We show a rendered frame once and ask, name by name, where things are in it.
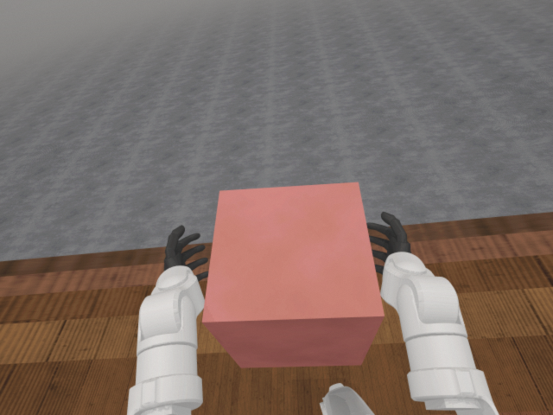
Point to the right robot forearm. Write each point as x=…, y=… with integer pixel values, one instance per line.
x=442, y=370

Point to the robot right thigh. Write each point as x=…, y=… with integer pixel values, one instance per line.
x=344, y=401

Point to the robot left hand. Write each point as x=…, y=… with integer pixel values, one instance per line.
x=174, y=257

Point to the robot right hand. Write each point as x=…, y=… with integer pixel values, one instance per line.
x=395, y=233

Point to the left robot forearm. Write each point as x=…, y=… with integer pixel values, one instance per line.
x=166, y=380

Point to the carton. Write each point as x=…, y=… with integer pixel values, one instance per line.
x=292, y=280

